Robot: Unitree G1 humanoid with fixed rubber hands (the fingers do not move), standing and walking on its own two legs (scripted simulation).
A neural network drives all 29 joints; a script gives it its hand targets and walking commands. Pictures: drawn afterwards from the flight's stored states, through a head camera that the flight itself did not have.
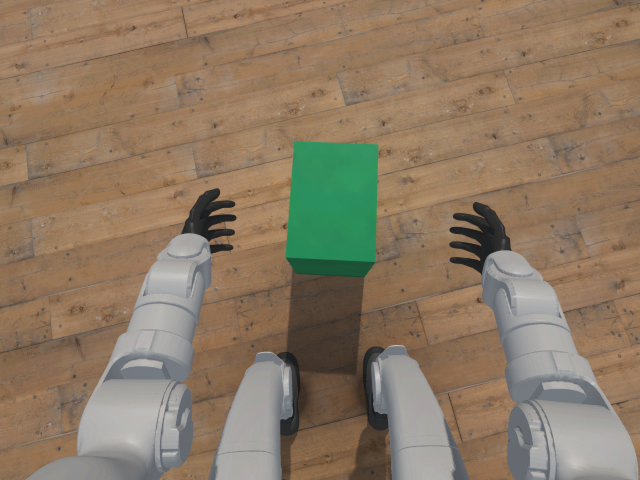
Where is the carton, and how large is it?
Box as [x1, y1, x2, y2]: [285, 141, 377, 276]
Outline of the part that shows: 294,141 285,257 296,273 364,276 373,264 375,259 377,144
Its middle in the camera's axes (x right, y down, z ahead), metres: +0.03 -0.06 +0.98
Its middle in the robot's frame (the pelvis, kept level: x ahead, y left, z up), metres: +0.54 -0.02 -0.55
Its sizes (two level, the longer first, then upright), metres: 0.269 0.191 0.278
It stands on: the floor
